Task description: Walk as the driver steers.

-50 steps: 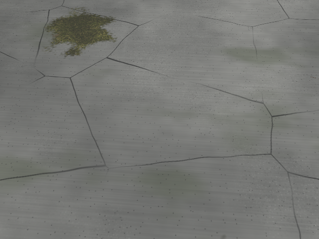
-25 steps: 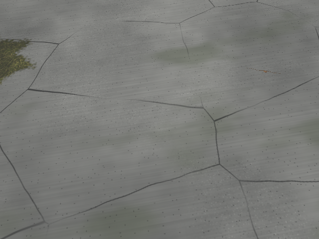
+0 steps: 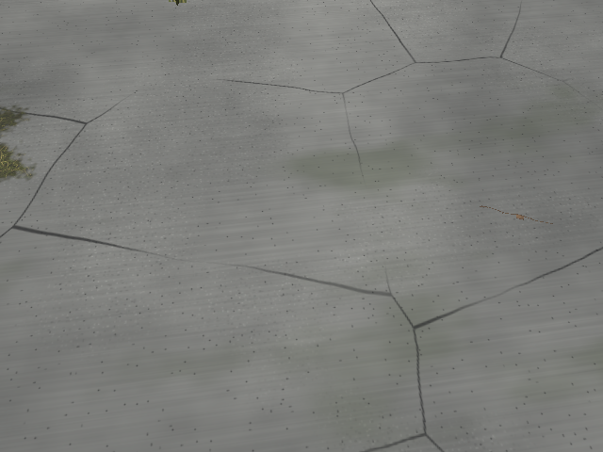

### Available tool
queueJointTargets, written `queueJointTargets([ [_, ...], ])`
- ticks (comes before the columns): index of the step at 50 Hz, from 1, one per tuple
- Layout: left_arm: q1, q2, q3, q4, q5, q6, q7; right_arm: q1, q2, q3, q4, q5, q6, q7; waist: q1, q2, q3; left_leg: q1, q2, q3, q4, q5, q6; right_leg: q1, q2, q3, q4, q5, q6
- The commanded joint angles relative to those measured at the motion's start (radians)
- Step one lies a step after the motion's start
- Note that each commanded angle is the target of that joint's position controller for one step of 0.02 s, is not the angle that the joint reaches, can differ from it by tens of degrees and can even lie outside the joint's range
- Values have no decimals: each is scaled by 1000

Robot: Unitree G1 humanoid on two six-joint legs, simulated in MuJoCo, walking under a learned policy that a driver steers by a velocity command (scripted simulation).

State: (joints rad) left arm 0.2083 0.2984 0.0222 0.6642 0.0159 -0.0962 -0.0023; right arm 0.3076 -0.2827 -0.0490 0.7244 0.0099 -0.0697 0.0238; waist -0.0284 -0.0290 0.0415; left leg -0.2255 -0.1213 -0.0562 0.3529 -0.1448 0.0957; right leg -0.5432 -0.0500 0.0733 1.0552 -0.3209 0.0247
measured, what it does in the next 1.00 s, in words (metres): walks ahead, turning left: right foot, then left foot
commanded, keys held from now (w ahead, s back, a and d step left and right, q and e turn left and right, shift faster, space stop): w+q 0.76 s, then w+e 0.24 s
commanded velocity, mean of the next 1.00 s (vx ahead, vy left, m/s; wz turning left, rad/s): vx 0.50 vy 0.00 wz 0.45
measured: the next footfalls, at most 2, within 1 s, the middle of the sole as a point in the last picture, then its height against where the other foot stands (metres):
right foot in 0.26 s outside the picture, level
left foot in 0.78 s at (211, 431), level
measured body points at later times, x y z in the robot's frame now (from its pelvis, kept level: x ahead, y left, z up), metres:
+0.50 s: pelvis +0.28 -0.04 +0.00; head +0.30 -0.05 +0.45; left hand +0.27 +0.25 -0.10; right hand +0.50 -0.27 -0.10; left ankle +0.28 +0.11 -0.66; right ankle +0.30 -0.15 -0.74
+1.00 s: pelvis +0.51 +0.11 +0.00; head +0.53 +0.14 +0.45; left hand +0.47 +0.41 -0.12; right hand +0.73 -0.07 -0.10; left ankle +0.48 +0.18 -0.74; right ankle +0.62 -0.03 -0.66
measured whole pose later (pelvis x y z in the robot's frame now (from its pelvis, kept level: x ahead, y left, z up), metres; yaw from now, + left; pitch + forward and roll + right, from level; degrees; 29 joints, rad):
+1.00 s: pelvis +0.51 +0.11 +0.00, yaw +28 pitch +0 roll +1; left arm 0.23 0.32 0.05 0.78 -0.03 -0.06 -0.01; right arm 0.26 -0.26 -0.05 0.70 -0.01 -0.07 0.03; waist -0.01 -0.04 0.05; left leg -0.19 -0.07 0.07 0.36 -0.18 0.09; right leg -0.60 -0.13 0.05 1.12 -0.26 0.02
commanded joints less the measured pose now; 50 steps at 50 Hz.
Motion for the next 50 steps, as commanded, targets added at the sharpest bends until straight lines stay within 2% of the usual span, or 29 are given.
queueJointTargets([
  [1,-10,72,19,-75,8,-5,7,-37,-164,-44,-69,9,-13,-20,29,85,-33,25,253,-261,-157,241,196,-75,-16,-13,-157,82,45],
  [4,-141,44,8,-99,2,-13,1,5,-182,-52,-47,16,1,-34,-19,94,-24,-55,193,-204,-136,194,135,34,31,-25,-393,325,55],
  [7,-212,62,16,-114,-16,-23,-8,63,-184,-54,-25,24,14,-40,-44,107,-36,-29,210,-258,-95,111,108,106,66,-6,-501,404,50],
  [10,-203,104,39,-114,-24,-29,-12,64,-177,-56,-23,24,24,-44,-17,135,-43,65,250,-351,-12,65,77,143,58,31,-564,316,13],
  [11,-167,115,47,-106,-26,-33,-11,52,-174,-57,-26,22,28,-44,7,147,-49,71,252,-365,25,82,66,194,56,23,-584,281,-7],
  [12,-89,134,62,-87,-23,-35,-5,42,-154,-51,-32,18,30,-41,50,143,-84,56,218,-349,102,122,43,310,49,8,-625,272,-36],
  [13,33,171,77,-76,-9,-38,2,38,-103,-32,-47,7,27,-35,110,97,-197,-13,168,-298,307,76,11,524,-55,87,-609,234,-92],
  [14,148,247,96,-62,8,-29,9,140,-25,-8,-66,9,20,-35,101,-123,-350,-288,33,-159,634,-256,-55,869,-282,417,-623,122,-215],
  [15,188,231,98,-31,-10,-15,-4,195,-65,-6,-81,30,15,-36,82,-303,-373,-500,57,-117,840,-466,-75,915,-393,745,-724,-134,-292],
  [16,134,145,78,-48,-16,-13,-3,129,-152,-29,-65,37,21,-38,101,-153,-229,-555,114,-134,923,-374,-85,793,-348,651,-760,-234,-256],
  [17,88,111,68,-50,-14,-7,-1,45,-171,-37,-78,25,28,-38,102,-77,-128,-550,145,-96,927,-290,-91,672,-303,487,-768,-140,-220],
  [18,50,91,59,-43,-9,-5,-2,3,-159,-38,-89,14,30,-37,84,-43,-67,-524,173,-84,893,-233,-97,567,-258,375,-792,-12,-209],
  [20,18,71,54,-27,-1,-9,0,-7,-124,-39,-99,16,39,-28,50,-83,-22,-460,216,-69,837,-171,-100,453,-201,223,-844,122,-194],
  [22,20,76,59,-6,-8,-19,-1,-19,-87,-31,-107,17,48,-22,44,-80,-14,-456,227,-50,803,-140,-107,425,-193,137,-880,204,-209],
  [25,33,112,73,27,-10,-24,0,-77,-68,-24,-132,11,50,-18,49,-44,-1,-503,238,-51,686,-47,-121,449,-207,46,-907,316,-227],
  [30,58,153,81,67,-17,-9,5,-217,-46,-9,-163,12,31,12,97,-17,23,-450,221,19,415,169,-103,488,-183,-118,-908,401,-194],
  [34,113,185,90,106,-36,12,6,-316,-52,-8,-212,17,30,34,117,-17,48,-446,199,69,300,116,-63,594,-217,-173,-869,480,-170],
  [37,111,226,102,111,-46,33,15,-263,-99,-33,-222,10,38,40,54,-61,-21,-294,115,146,270,-34,-3,648,-222,-232,-686,920,-138],
  [38,103,235,104,108,-49,40,20,-155,-136,-55,-199,9,43,36,-13,-60,-86,-144,74,165,241,-41,28,622,-207,-257,-528,1028,-121],
  [39,119,209,90,111,-48,40,23,8,-179,-83,-156,11,48,21,-98,-24,-171,140,58,130,177,27,69,476,-178,-271,-320,954,-94],
  [40,168,110,53,86,-10,29,16,119,-256,-100,-130,10,55,-2,-101,163,-274,503,287,-216,172,20,158,121,-100,-274,13,342,-52],
  [41,219,64,25,70,-12,3,1,100,-280,-90,-151,14,41,-1,-45,279,-445,665,510,-734,14,-116,320,-126,60,-107,288,-271,-21],
  [42,114,172,56,66,-54,-13,-10,93,-194,-65,-147,2,31,5,-105,132,-387,602,496,-635,-27,-132,266,-207,4,7,334,-218,-32],
  [43,40,167,53,39,-77,-20,-14,53,-173,-56,-134,-5,22,6,-90,119,-240,453,459,-461,-35,-59,224,-227,-33,-11,294,-149,-46],
  [44,25,145,49,45,-63,-19,-7,-8,-148,-47,-122,-5,13,7,-42,53,-156,306,410,-340,-51,26,184,-191,-79,-16,209,-73,-45],
  [45,37,145,54,57,-46,-9,-4,-53,-111,-36,-119,-11,4,7,-8,76,-115,208,375,-258,-77,108,165,-138,-105,-8,148,-22,-38],
  [46,79,136,54,75,-44,7,-6,-80,-100,-32,-118,-18,-4,6,22,100,-99,135,355,-203,-115,133,156,-74,-117,-1,132,21,-30],
  [48,122,102,50,99,-44,33,-3,-92,-101,-35,-95,-20,-26,7,46,91,-80,67,349,-123,-172,194,162,-38,-111,0,105,70,-8],
  [50,81,86,49,89,-44,46,3,-86,-110,-40,-68,-28,-39,1,41,77,-32,50,339,-40,-207,228,147,-93,-100,25,38,154,9],
])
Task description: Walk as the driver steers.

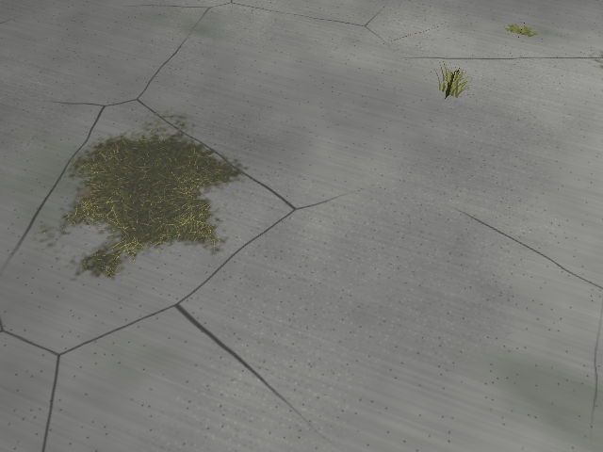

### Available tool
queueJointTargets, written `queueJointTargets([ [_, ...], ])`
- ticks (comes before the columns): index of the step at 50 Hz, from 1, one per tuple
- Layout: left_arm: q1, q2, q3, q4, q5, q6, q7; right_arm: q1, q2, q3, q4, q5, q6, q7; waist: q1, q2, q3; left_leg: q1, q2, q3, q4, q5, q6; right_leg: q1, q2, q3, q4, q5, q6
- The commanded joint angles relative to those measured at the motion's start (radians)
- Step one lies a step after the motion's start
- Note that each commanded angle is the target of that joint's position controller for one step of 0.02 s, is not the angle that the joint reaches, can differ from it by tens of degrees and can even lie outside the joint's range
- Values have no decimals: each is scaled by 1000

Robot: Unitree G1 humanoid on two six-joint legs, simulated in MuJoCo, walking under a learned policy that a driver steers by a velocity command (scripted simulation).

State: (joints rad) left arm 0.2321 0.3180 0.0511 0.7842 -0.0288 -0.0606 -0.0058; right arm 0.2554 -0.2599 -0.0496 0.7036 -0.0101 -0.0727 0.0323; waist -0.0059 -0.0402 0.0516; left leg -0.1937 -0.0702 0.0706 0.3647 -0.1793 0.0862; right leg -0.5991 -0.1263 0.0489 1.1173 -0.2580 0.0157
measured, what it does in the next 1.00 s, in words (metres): walks ahead, turning right: right foot, then left foot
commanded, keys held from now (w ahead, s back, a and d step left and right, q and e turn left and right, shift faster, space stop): w+e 1.00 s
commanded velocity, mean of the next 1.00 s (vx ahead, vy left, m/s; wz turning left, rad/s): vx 0.50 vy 0.00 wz -0.49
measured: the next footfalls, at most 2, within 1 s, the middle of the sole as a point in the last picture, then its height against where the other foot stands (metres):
right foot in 0.34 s outside the picture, level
left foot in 0.80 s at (330, 365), level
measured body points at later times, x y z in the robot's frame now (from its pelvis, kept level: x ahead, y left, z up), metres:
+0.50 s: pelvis +0.28 -0.09 -0.01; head +0.32 -0.10 +0.44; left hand +0.47 +0.15 -0.11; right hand +0.35 -0.38 -0.11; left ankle +0.28 +0.08 -0.66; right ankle +0.30 -0.16 -0.74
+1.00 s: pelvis +0.57 -0.12 +0.00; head +0.59 -0.13 +0.45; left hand +0.83 +0.04 -0.11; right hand +0.50 -0.41 -0.10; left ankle +0.64 -0.04 -0.74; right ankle +0.48 -0.24 -0.66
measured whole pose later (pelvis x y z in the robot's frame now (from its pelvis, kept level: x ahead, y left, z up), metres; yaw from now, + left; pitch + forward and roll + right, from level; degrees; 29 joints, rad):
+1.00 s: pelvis +0.57 -0.12 +0.00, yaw -34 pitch +1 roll +2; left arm 0.28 0.32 0.07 0.67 -0.03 -0.01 0.00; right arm 0.25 -0.26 -0.06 0.75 -0.01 -0.10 0.01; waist -0.02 -0.05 0.02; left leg -0.22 -0.03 0.07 0.40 -0.19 0.03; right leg -0.55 -0.04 0.06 1.16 -0.33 0.00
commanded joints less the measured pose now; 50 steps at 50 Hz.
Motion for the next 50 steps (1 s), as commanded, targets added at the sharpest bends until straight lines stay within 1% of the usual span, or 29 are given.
queueJointTargets([
  [1,32,61,20,-39,2,11,8,-26,-130,-40,-34,-11,-38,-12,11,87,-26,29,280,-130,-225,276,146,-67,-16,62,-73,145,24],
  [6,-90,19,5,-73,7,-5,-16,-6,-149,-41,4,-4,-35,-28,-39,83,16,79,262,6,-256,265,92,-47,19,4,-372,397,9],
  [11,-202,12,-2,-146,10,-7,-51,66,-178,-55,59,16,-1,-38,-78,69,53,290,336,41,-183,388,80,-140,40,-45,-496,285,-44],
  [14,-155,47,15,-170,11,1,-64,39,-217,-66,57,22,25,-54,-23,118,-19,346,343,81,-14,812,44,-20,114,-127,-501,124,-99],
  [15,-74,78,32,-159,11,6,-62,30,-227,-68,53,22,34,-61,26,133,-76,336,332,96,114,945,28,95,154,-152,-496,83,-124],
  [16,72,125,60,-128,9,9,-53,13,-224,-64,48,25,39,-67,111,116,-155,253,297,122,316,938,-2,312,193,-152,-552,127,-160],
  [17,222,205,91,-103,6,19,-32,34,-189,-47,32,11,30,-71,171,8,-256,22,248,124,616,635,-43,619,84,49,-583,154,-222],
  [18,198,291,101,-112,-1,10,-28,152,-41,0,-13,-18,-1,-47,43,-232,-347,-441,17,19,966,-364,-111,962,-171,628,-664,5,-428],
  [19,233,199,78,-130,5,1,-29,46,-132,-12,-14,16,-40,-28,131,-111,-440,-557,22,-186,1058,-406,-92,1026,-201,782,-788,-93,-441],
  [20,190,156,66,-128,13,-6,-26,-51,-174,-23,-48,52,-61,-18,138,-65,-287,-623,75,-189,1024,-310,-69,924,-173,627,-814,-36,-383],
  [21,125,138,60,-138,10,-9,-24,-77,-161,-17,-56,41,-73,-22,94,28,-195,-597,120,-179,931,-227,-61,775,-129,511,-815,61,-349],
  [22,63,110,51,-151,11,-8,-23,-86,-164,-22,-50,14,-73,-29,55,57,-130,-542,147,-168,842,-187,-71,643,-92,422,-827,185,-328],
  [23,31,91,42,-169,24,-8,-18,-66,-169,-28,-48,5,-64,-29,22,33,-114,-473,164,-173,808,-157,-81,556,-66,372,-849,275,-326],
  [24,15,91,42,-176,26,-7,-15,-48,-163,-29,-48,0,-52,-29,2,20,-104,-441,167,-168,771,-145,-97,506,-52,350,-868,320,-329],
  [26,15,108,46,-171,19,-10,-5,-37,-135,-22,-44,-7,-32,-32,-12,15,-84,-418,166,-140,683,-116,-134,420,-30,284,-886,404,-330],
  [28,33,136,55,-160,15,-7,8,-104,-109,-11,-65,-9,-23,-36,4,5,-56,-409,148,-119,539,-8,-164,356,8,225,-894,407,-307],
  [31,71,144,58,-141,8,6,20,-220,-82,2,-87,-3,-29,-29,55,-31,-52,-322,97,-108,295,209,-172,313,65,183,-869,303,-247],
  [35,128,141,59,-115,-1,18,24,-291,-118,-10,-109,16,-43,-15,79,-51,-58,-277,66,-146,156,242,-153,393,26,289,-803,187,-220],
  [37,122,136,61,-114,1,23,27,-270,-146,-24,-105,19,-52,-11,57,-72,-60,-253,69,-165,126,171,-124,450,-2,354,-745,175,-204],
  [39,94,115,56,-123,7,27,26,-155,-171,-43,-76,17,-62,-16,-11,-87,-94,-99,69,-141,73,134,-78,445,24,363,-644,226,-172],
  [40,91,66,38,-135,14,24,21,-40,-206,-58,-62,1,-68,-23,-67,-48,-196,108,156,-206,86,110,-28,384,76,312,-460,207,-139],
  [41,184,-1,17,-156,11,19,21,85,-286,-77,-50,-19,-63,-30,-65,152,-351,464,380,-527,68,-15,94,117,204,181,-131,-61,-69],
  [42,242,26,11,-172,-7,12,21,133,-279,-81,-18,1,-49,-20,-47,380,-390,556,504,-886,-38,-283,182,-119,207,128,90,-352,-42],
  [43,185,119,33,-152,-13,16,22,81,-190,-58,-38,13,-45,-21,-68,237,-253,449,470,-806,-73,-418,145,-189,144,148,179,-271,-31],
  [44,97,141,41,-166,-3,22,22,37,-155,-47,-43,10,-35,-26,-74,161,-152,328,428,-645,-78,-337,105,-191,111,107,190,-190,-26],
  [45,55,129,42,-178,8,24,20,-3,-135,-39,-40,4,-31,-27,-58,121,-86,217,384,-527,-99,-207,91,-166,82,92,154,-131,-22],
  [46,39,115,46,-184,11,26,16,-25,-115,-31,-32,0,-30,-29,-39,132,-52,147,349,-440,-122,-114,81,-137,54,90,113,-90,-22],
  [48,55,73,40,-186,0,36,7,-35,-107,-30,-18,1,-36,-31,-17,165,-40,78,317,-324,-167,-21,81,-83,28,65,71,-56,-19],
  [50,29,46,33,-202,3,44,5,-28,-129,-38,2,5,-44,-31,-15,145,-26,67,325,-251,-199,58,101,-105,17,54,18,-21,-9],
])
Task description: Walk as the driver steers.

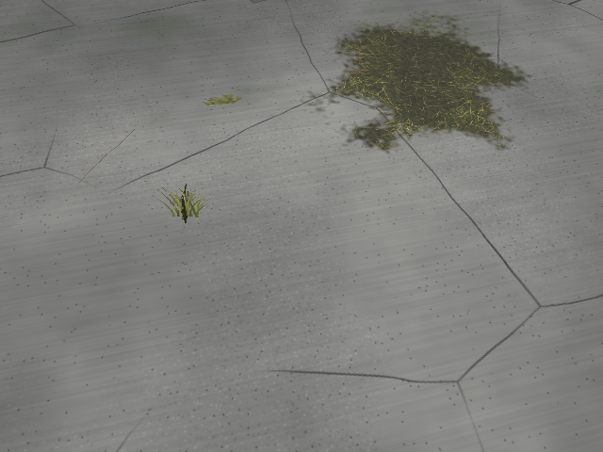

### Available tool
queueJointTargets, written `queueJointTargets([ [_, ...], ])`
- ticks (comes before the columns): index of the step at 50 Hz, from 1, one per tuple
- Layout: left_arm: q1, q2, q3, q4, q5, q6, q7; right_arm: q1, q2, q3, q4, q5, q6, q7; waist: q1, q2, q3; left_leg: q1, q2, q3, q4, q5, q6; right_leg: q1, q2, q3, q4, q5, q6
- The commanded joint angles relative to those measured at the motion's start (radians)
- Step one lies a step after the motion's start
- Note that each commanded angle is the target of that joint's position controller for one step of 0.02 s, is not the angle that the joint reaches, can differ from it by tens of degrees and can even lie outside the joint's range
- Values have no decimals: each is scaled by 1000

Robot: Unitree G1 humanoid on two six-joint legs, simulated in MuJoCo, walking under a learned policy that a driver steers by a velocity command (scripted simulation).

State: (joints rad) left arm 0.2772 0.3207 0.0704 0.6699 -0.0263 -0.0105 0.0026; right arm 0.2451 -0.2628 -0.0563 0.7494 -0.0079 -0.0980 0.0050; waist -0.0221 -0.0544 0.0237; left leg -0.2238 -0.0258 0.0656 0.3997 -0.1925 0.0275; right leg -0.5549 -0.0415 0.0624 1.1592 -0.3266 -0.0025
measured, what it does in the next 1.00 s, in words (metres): walks ahead: right foot, then left foot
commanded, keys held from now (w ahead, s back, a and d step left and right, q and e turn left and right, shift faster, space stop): w+e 0.16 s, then w+q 0.70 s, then no key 0.14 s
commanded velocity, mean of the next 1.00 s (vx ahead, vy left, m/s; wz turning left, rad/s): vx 0.48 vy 0.00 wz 0.11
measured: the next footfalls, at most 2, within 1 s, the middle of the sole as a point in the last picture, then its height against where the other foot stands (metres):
right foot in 0.32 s outside the picture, level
left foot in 0.84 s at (268, 397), level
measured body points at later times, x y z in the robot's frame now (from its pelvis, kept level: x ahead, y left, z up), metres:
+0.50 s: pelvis +0.27 -0.08 +0.00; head +0.30 -0.09 +0.45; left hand +0.41 +0.18 -0.10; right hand +0.32 -0.37 -0.13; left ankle +0.24 +0.09 -0.65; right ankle +0.28 -0.17 -0.74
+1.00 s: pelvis +0.53 -0.01 -0.01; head +0.57 +0.01 +0.44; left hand +0.60 +0.29 -0.12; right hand +0.71 -0.26 -0.11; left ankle +0.57 +0.06 -0.74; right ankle +0.49 -0.18 -0.64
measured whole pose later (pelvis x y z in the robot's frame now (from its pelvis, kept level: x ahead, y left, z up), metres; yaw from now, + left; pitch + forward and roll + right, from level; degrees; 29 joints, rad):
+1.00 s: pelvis +0.53 -0.01 -0.01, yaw +12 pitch +1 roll -1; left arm 0.18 0.30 0.07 0.78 -0.01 -0.09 0.01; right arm 0.19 -0.29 -0.07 0.75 0.00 -0.04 0.03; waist -0.01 -0.02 0.09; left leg -0.35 -0.08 0.03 0.50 -0.17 0.10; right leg -0.45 -0.07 0.02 1.21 -0.42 0.02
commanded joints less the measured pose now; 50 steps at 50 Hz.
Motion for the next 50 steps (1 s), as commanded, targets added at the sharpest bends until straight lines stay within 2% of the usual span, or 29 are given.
queueJointTargets([
  [1,-35,37,11,-96,4,-5,-3,-14,-139,-37,-34,2,-19,-4,0,145,6,107,288,-217,-244,112,168,-169,-72,41,-62,75,16],
  [7,-178,8,-4,-126,5,-22,-33,8,-185,-45,9,8,-3,-9,-47,114,30,163,263,-9,-246,251,135,-129,-60,-29,-375,340,9],
  [9,-241,-9,-12,-148,4,-26,-44,56,-196,-47,34,19,6,-8,-71,102,48,185,275,11,-245,255,132,-98,-47,-51,-457,337,-8],
  [11,-279,-11,-14,-169,3,-31,-50,99,-209,-48,66,34,16,1,-67,101,72,229,303,-4,-237,301,138,-76,-24,-61,-522,266,-35],
  [13,-266,22,-2,-175,12,-36,-52,98,-237,-52,86,50,30,2,-24,123,59,283,321,-13,-161,522,135,-12,10,-93,-581,163,-69],
  [14,-197,51,13,-157,18,-38,-49,91,-250,-53,94,55,36,1,28,139,9,290,311,-5,-67,688,122,104,38,-115,-617,152,-89],
  [15,-44,92,37,-109,21,-40,-43,80,-242,-44,101,56,41,-1,117,129,-80,237,272,28,103,773,95,331,68,-140,-678,231,-117],
  [16,120,155,63,-65,28,-34,-27,85,-197,-24,93,40,34,-2,188,103,-199,34,227,35,341,580,56,647,-22,-42,-626,284,-153],
  [17,185,266,79,-56,42,-34,-14,185,-66,21,53,16,18,10,131,-157,-367,-362,57,22,747,-149,-18,1001,-337,446,-671,158,-309],
  [18,193,187,58,-70,42,-38,-13,140,-142,3,78,38,0,11,173,-110,-458,-427,21,-173,901,-396,-20,969,-392,629,-793,152,-331],
  [19,137,143,40,-56,40,-45,-16,56,-199,-20,42,68,-4,13,163,-83,-284,-510,68,-181,932,-342,-14,851,-352,447,-809,196,-279],
  [20,82,111,30,-45,32,-51,-17,15,-181,-16,31,63,-5,10,127,-57,-182,-510,115,-156,878,-260,-12,723,-303,308,-825,257,-246],
  [21,27,77,22,-36,30,-58,-21,2,-167,-18,35,45,2,6,92,-41,-119,-485,142,-147,825,-197,-18,613,-263,221,-860,288,-224],
  [23,-36,37,16,-30,37,-79,-23,65,-136,-21,62,43,34,3,31,-64,-83,-368,172,-156,788,-102,-30,473,-227,112,-946,295,-208],
  [25,-57,36,21,-7,38,-99,-20,72,-96,-16,65,43,59,-1,7,-32,-42,-364,175,-158,759,-64,-43,413,-229,41,-1005,330,-215],
  [27,-57,48,27,17,45,-107,-11,26,-85,-17,47,39,69,-4,6,-15,-1,-419,176,-174,692,8,-54,408,-227,-27,-1033,351,-207],
  [32,-30,87,40,57,40,-99,8,-111,-57,-3,4,29,59,24,48,7,49,-427,156,-119,401,234,-42,451,-206,-182,-1055,367,-173],
  [35,16,111,50,89,25,-84,13,-199,-57,2,-38,28,59,41,80,23,81,-451,148,-80,301,225,-14,535,-237,-221,-1038,382,-163],
  [38,29,133,60,111,8,-62,15,-234,-74,-3,-74,28,62,56,75,11,82,-452,122,-36,250,121,28,635,-263,-251,-960,518,-139],
  [40,9,164,67,109,1,-46,20,-176,-107,-22,-78,29,68,58,27,-21,17,-331,54,28,253,20,69,665,-258,-277,-814,856,-115],
  [41,-8,172,68,106,-4,-36,21,-71,-138,-42,-58,33,71,56,-37,-22,-44,-193,7,57,238,-2,96,645,-238,-297,-658,978,-95],
  [42,-15,159,60,101,-6,-33,23,91,-196,-77,-15,36,75,43,-121,5,-131,53,-42,52,182,44,134,544,-192,-320,-431,936,-57],
  [43,15,90,34,79,28,-43,24,205,-301,-109,7,40,86,20,-136,185,-206,324,124,-232,151,85,201,275,-127,-320,-97,449,-1],
  [44,81,-12,0,33,36,-72,15,119,-359,-107,-37,29,72,21,-17,366,-330,566,354,-835,-36,-53,411,-95,103,-139,233,-275,59],
  [45,-17,92,16,37,0,-103,3,107,-258,-76,-60,21,57,33,-89,183,-351,553,377,-826,-114,40,370,-168,52,30,273,-259,36],
  [46,-64,103,19,28,-25,-114,-1,73,-208,-61,-53,12,44,32,-73,146,-234,443,354,-644,-85,230,332,-185,11,14,236,-190,16],
  [47,-62,90,17,43,-7,-113,10,17,-176,-51,-53,16,36,33,-27,58,-145,296,307,-492,-54,436,289,-146,-41,3,154,-125,15],
  [48,-64,102,26,56,20,-105,18,-30,-134,-41,-56,19,35,26,-2,63,-118,196,272,-393,-53,536,261,-90,-73,0,79,-92,17],
  [50,-30,89,28,68,26,-73,20,-60,-131,-35,-63,1,35,18,37,94,-111,72,239,-313,-86,678,250,22,-77,-4,29,-53,29],
])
